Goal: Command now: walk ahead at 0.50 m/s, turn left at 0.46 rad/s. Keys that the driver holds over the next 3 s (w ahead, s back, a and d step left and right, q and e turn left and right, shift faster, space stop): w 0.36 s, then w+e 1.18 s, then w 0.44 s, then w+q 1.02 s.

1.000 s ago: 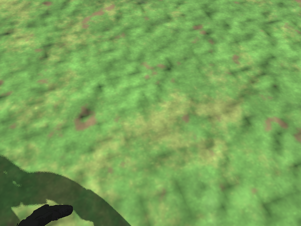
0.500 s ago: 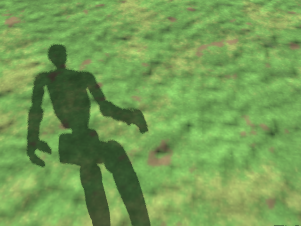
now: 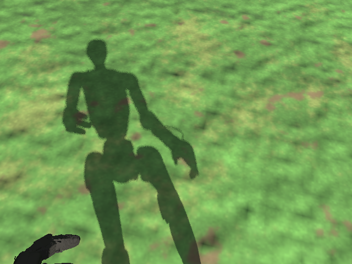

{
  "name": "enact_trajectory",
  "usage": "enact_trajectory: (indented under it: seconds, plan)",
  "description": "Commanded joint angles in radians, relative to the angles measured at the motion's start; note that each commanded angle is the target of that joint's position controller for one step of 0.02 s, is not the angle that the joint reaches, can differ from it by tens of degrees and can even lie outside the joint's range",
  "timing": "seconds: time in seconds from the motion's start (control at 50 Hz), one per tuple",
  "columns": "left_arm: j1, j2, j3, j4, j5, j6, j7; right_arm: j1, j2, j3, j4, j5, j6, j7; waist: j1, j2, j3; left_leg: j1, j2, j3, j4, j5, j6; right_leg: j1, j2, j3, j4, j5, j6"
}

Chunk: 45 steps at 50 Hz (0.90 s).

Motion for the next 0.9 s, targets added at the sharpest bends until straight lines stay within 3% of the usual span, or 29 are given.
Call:
enact_trajectory:
  seconds: [0.02, 0.06, 0.08, 0.1, 0.12, 0.14, 0.16, 0.18, 0.2, 0.24, 0.28, 0.32, 0.38, 0.46, 0.5, 0.54, 0.56, 0.58, 0.6, 0.62, 0.64, 0.66, 0.68, 0.7, 0.74, 0.78, 0.84, 0.9]
  plan:
    - [-0.061, 0.110, 0.032, -0.077, -0.006, -0.028, -0.013, 0.022, -0.151, -0.042, -0.033, 0.000, -0.006, -0.009, 0.016, 0.152, -0.027, -0.022, 0.265, -0.208, -0.042, 0.206, 0.127, 0.116, 0.020, -0.017, -0.051, -0.014, -0.031]
    - [0.015, 0.123, 0.043, -0.059, -0.003, -0.034, -0.011, 0.011, -0.143, -0.040, -0.026, -0.004, -0.001, -0.007, 0.060, 0.176, -0.035, 0.001, 0.264, -0.218, 0.024, 0.297, 0.105, 0.211, 0.030, -0.050, -0.088, -0.082, -0.072]
    - [0.105, 0.148, 0.058, -0.037, 0.005, -0.038, -0.005, 0.010, -0.115, -0.030, -0.028, -0.009, -0.001, -0.004, 0.103, 0.163, -0.092, -0.008, 0.213, -0.185, 0.137, 0.395, 0.080, 0.351, 0.027, -0.059, -0.111, -0.085, -0.105]
    - [0.246, 0.193, 0.070, -0.024, 0.019, -0.041, 0.001, 0.016, -0.071, -0.011, -0.044, -0.023, -0.002, -0.001, 0.163, 0.081, -0.232, -0.108, 0.158, -0.124, 0.392, 0.296, 0.045, 0.592, -0.113, 0.081, -0.082, -0.089, -0.171]
    - [0.354, 0.280, 0.096, 0.021, 0.025, -0.029, -0.004, 0.158, -0.012, 0.008, -0.054, 0.006, -0.013, -0.001, 0.122, -0.236, -0.355, -0.464, 0.001, -0.001, 0.739, -0.120, -0.038, 0.921, -0.313, 0.530, -0.168, -0.312, -0.342]
    - [0.369, 0.195, 0.078, 0.029, -0.008, -0.026, -0.014, 0.144, -0.088, -0.001, -0.039, 0.015, -0.019, -0.004, 0.145, -0.209, -0.310, -0.620, 0.033, -0.045, 0.875, -0.272, -0.047, 0.924, -0.350, 0.708, -0.264, -0.560, -0.351]
    - [0.320, 0.137, 0.060, 0.023, -0.012, -0.023, -0.011, 0.029, -0.146, -0.017, -0.051, 0.018, -0.021, -0.003, 0.166, -0.099, -0.170, -0.668, 0.074, -0.048, 0.915, -0.190, -0.045, 0.811, -0.315, 0.578, -0.281, -0.575, -0.311]
    - [0.269, 0.121, 0.051, 0.013, 0.000, -0.015, -0.008, -0.049, -0.141, -0.014, -0.069, 0.005, -0.022, -0.004, 0.153, -0.025, -0.106, -0.648, 0.113, -0.003, 0.896, -0.122, -0.045, 0.701, -0.273, 0.454, -0.288, -0.476, -0.285]
    - [0.237, 0.103, 0.044, 0.019, 0.005, -0.011, -0.007, -0.097, -0.128, -0.014, -0.085, -0.010, -0.027, -0.001, 0.136, -0.004, -0.044, -0.640, 0.143, 0.017, 0.834, -0.072, -0.048, 0.606, -0.236, 0.370, -0.309, -0.360, -0.286]
    - [0.219, 0.080, 0.033, 0.024, 0.012, -0.014, -0.003, -0.084, -0.097, -0.012, -0.080, -0.012, -0.029, 0.008, 0.098, -0.049, -0.042, -0.558, 0.186, 0.041, 0.744, -0.016, -0.052, 0.526, -0.182, 0.264, -0.344, -0.210, -0.273]
    - [0.236, 0.092, 0.035, 0.040, -0.001, -0.018, 0.000, -0.082, -0.063, -0.003, -0.078, -0.013, -0.025, 0.012, 0.092, -0.058, -0.046, -0.545, 0.196, 0.072, 0.669, -0.010, -0.065, 0.502, -0.174, 0.201, -0.371, -0.116, -0.290]
    - [0.254, 0.126, 0.043, 0.056, -0.008, -0.016, 0.005, -0.145, -0.040, 0.009, -0.100, -0.021, -0.027, 0.013, 0.104, -0.040, -0.027, -0.567, 0.207, 0.092, 0.553, 0.048, -0.081, 0.493, -0.179, 0.153, -0.400, -0.056, -0.304]
    - [0.283, 0.147, 0.046, 0.077, -0.015, -0.005, 0.010, -0.244, -0.020, 0.020, -0.119, -0.021, -0.037, 0.021, 0.137, -0.030, -0.012, -0.526, 0.197, 0.115, 0.356, 0.215, -0.089, 0.481, -0.147, 0.077, -0.414, -0.021, -0.281]
    - [0.362, 0.163, 0.048, 0.114, -0.026, 0.015, 0.015, -0.356, -0.028, 0.018, -0.145, -0.011, -0.055, 0.037, 0.169, -0.029, 0.007, -0.430, 0.145, 0.130, 0.188, 0.329, -0.100, 0.479, -0.146, 0.071, -0.379, -0.005, -0.263]
    - [0.376, 0.170, 0.051, 0.123, -0.030, 0.026, 0.021, -0.380, -0.046, 0.011, -0.156, -0.007, -0.064, 0.045, 0.158, -0.038, 0.010, -0.403, 0.135, 0.115, 0.134, 0.304, -0.086, 0.514, -0.170, 0.108, -0.343, -0.019, -0.248]
    - [0.368, 0.186, 0.057, 0.126, -0.030, 0.036, 0.028, -0.338, -0.076, -0.003, -0.146, -0.006, -0.072, 0.046, 0.116, -0.052, -0.007, -0.312, 0.126, 0.115, 0.089, 0.257, -0.064, 0.531, -0.185, 0.135, -0.287, 0.007, -0.225]
    - [0.355, 0.182, 0.056, 0.124, -0.029, 0.039, 0.030, -0.260, -0.099, -0.017, -0.123, -0.009, -0.074, 0.041, 0.067, -0.047, -0.047, -0.186, 0.115, 0.129, 0.052, 0.250, -0.042, 0.511, -0.158, 0.115, -0.207, 0.088, -0.204]
    - [0.353, 0.151, 0.044, 0.118, -0.020, 0.037, 0.029, -0.135, -0.143, -0.038, -0.092, -0.018, -0.074, 0.030, 0.006, -0.031, -0.137, 0.019, 0.150, 0.111, 0.059, 0.253, -0.010, 0.443, -0.102, 0.078, -0.043, 0.105, -0.172]
    - [0.342, 0.076, 0.017, 0.080, 0.009, 0.034, 0.029, 0.041, -0.219, -0.058, -0.074, -0.036, -0.069, 0.017, -0.061, 0.102, -0.304, 0.302, 0.357, -0.092, 0.096, 0.252, 0.053, 0.256, -0.020, 0.020, 0.274, -0.163, -0.128]
    - [0.480, 0.005, -0.002, 0.065, -0.020, 0.021, 0.031, 0.065, -0.254, -0.064, -0.054, -0.038, -0.054, 0.024, 0.006, 0.374, -0.407, 0.507, 0.540, -0.485, -0.010, 0.013, 0.180, -0.059, 0.081, -0.024, 0.559, -0.642, -0.084]
    - [0.431, 0.112, 0.025, 0.080, -0.042, 0.021, 0.033, 0.043, -0.157, -0.041, -0.059, -0.028, -0.052, 0.027, -0.020, 0.254, -0.309, 0.416, 0.505, -0.502, -0.075, -0.140, 0.155, -0.147, 0.028, 0.047, 0.673, -0.613, -0.081]
    - [0.349, 0.147, 0.040, 0.060, -0.048, 0.023, 0.031, -0.008, -0.114, -0.027, -0.055, -0.021, -0.054, 0.026, -0.014, 0.200, -0.186, 0.304, 0.474, -0.352, -0.094, -0.119, 0.125, -0.181, -0.006, 0.035, 0.689, -0.520, -0.084]
    - [0.317, 0.135, 0.040, 0.056, -0.040, 0.029, 0.033, -0.070, -0.091, -0.018, -0.054, -0.025, -0.056, 0.028, 0.017, 0.147, -0.126, 0.190, 0.432, -0.250, -0.122, -0.012, 0.111, -0.144, -0.040, 0.018, 0.669, -0.445, -0.078]
    - [0.300, 0.124, 0.044, 0.053, -0.029, 0.035, 0.032, -0.113, -0.063, -0.013, -0.048, -0.030, -0.059, 0.031, 0.042, 0.145, -0.079, 0.106, 0.398, -0.166, -0.154, 0.071, 0.108, -0.117, -0.064, 0.018, 0.632, -0.394, -0.073]
    - [0.317, 0.085, 0.042, 0.053, -0.033, 0.056, 0.025, -0.155, -0.051, -0.015, -0.033, -0.037, -0.072, 0.029, 0.080, 0.170, -0.051, 0.005, 0.366, -0.047, -0.209, 0.174, 0.106, -0.043, -0.091, 0.013, 0.603, -0.338, -0.063]
    - [0.291, 0.064, 0.040, 0.035, -0.029, 0.072, 0.024, -0.161, -0.069, -0.024, -0.014, -0.035, -0.084, 0.025, 0.091, 0.139, -0.025, -0.028, 0.371, 0.030, -0.243, 0.253, 0.118, -0.061, -0.099, 0.011, 0.572, -0.290, -0.049]
    - [0.226, 0.051, 0.035, 0.004, -0.022, 0.074, 0.017, -0.144, -0.098, -0.035, 0.015, -0.037, -0.084, 0.016, 0.081, 0.103, -0.001, -0.007, 0.370, 0.128, -0.263, 0.323, 0.123, -0.101, -0.101, 0.012, 0.434, -0.167, -0.038]
    - [0.137, 0.037, 0.025, -0.024, -0.022, 0.065, -0.005, -0.129, -0.129, -0.042, 0.033, -0.031, -0.073, 0.009, 0.049, 0.087, 0.019, 0.009, 0.353, 0.228, -0.266, 0.354, 0.105, -0.066, -0.088, -0.037, 0.262, -0.036, -0.050]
